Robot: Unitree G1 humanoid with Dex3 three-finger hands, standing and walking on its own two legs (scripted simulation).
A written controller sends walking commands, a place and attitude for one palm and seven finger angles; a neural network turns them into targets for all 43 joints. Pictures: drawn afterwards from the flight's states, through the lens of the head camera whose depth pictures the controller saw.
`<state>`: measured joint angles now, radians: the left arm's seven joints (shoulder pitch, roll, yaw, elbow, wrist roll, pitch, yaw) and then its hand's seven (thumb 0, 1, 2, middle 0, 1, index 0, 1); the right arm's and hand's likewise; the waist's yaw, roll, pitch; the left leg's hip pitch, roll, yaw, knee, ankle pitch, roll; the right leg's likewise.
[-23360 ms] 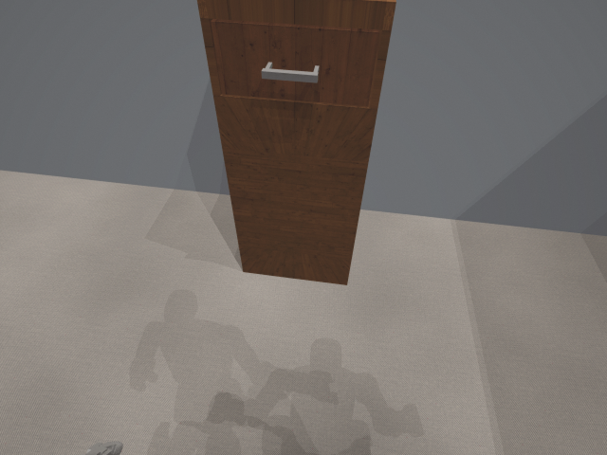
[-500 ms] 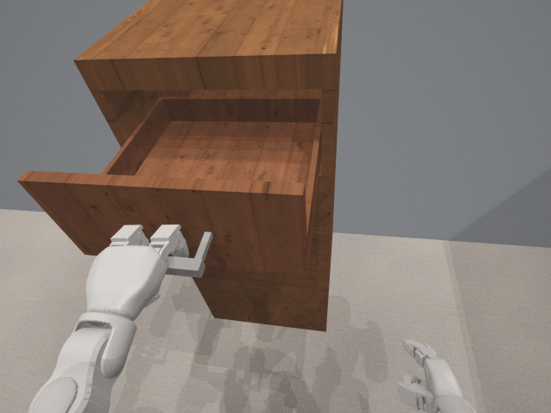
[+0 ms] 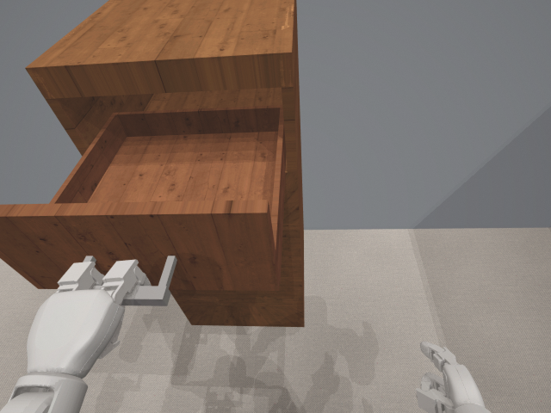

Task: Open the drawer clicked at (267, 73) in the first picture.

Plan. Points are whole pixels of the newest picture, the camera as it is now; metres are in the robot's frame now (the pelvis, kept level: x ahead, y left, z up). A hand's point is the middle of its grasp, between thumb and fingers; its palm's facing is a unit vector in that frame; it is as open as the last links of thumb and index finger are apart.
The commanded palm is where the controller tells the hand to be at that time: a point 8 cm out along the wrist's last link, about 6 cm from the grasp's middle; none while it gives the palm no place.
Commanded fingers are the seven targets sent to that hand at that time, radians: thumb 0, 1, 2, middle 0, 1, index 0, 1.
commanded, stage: pull the drawer open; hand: left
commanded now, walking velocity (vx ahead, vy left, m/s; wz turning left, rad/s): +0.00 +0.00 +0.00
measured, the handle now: (122, 280) +0.25 +0.23 +0.11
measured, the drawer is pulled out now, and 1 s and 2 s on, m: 0.27 0.28 0.28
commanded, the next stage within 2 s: open the thumb to release the handle in 0.22 s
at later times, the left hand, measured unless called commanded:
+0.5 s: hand (104, 334) +0.18 +0.24 +0.09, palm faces +0.11 -0.08 -0.99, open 6.1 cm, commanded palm +0.15 +0.25 +0.14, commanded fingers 0.00 0.20 0.60 -0.35 -1.27 -0.35 -1.27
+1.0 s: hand (108, 341) +0.18 +0.23 +0.09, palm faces +0.08 -0.12 -0.99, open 13.6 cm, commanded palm +0.15 +0.23 +0.14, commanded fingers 0.00 -0.50 0.30 -0.30 -1.20 -0.30 -1.20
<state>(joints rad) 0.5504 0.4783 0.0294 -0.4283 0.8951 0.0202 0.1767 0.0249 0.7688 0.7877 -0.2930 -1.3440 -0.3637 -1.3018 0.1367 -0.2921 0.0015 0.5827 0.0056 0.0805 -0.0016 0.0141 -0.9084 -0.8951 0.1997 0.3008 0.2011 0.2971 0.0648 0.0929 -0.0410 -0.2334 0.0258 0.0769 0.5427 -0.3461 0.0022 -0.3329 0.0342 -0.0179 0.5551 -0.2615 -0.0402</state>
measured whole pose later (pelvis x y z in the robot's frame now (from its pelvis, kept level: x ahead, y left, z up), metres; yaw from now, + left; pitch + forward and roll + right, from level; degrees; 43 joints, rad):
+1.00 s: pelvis -0.02 -0.01 +0.00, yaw +2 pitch -1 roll +1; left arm 0.38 0.44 -0.01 -0.30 0.90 0.00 0.15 0.00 -0.45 0.32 -0.33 -1.23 -0.32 -1.21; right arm 0.11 -0.26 0.01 0.62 0.00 0.06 -0.02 0.01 -0.91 -0.89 0.20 0.30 0.20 0.30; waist 0.09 0.11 -0.01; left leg -0.21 0.02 0.04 0.52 -0.30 0.00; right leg -0.29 0.02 -0.05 0.53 -0.23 -0.05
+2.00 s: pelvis -0.02 +0.01 +0.01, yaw +4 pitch -4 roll +0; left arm 0.10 0.56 -0.09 -0.39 0.82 0.12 -0.09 0.00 -0.49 0.30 -0.45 -1.26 -0.43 -1.26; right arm 0.04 -0.25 0.06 0.64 0.03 0.07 0.01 0.01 -0.91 -0.89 0.20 0.30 0.20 0.30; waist 0.14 0.15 0.02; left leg -0.09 -0.02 0.02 0.40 -0.24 0.02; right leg -0.17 -0.01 -0.07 0.42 -0.18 -0.02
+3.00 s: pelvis -0.04 +0.00 +0.00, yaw +4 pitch -3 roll +1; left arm 0.05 0.69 0.15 -0.51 0.66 0.14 -0.22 0.00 -0.49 0.30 -0.32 -1.20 -0.32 -1.20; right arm 0.07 -0.30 0.05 0.60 0.04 0.04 0.01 0.02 -0.91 -0.90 0.20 0.30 0.20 0.30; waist 0.11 0.15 -0.01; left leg -0.19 -0.01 0.02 0.51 -0.28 0.01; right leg -0.27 -0.01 -0.07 0.53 -0.22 -0.03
